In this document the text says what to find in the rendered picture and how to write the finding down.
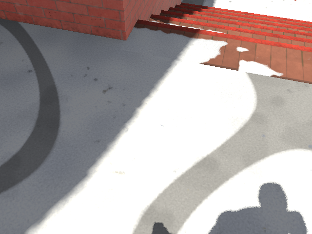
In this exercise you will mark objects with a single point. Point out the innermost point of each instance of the stairs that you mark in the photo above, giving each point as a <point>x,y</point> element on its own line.
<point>256,26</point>

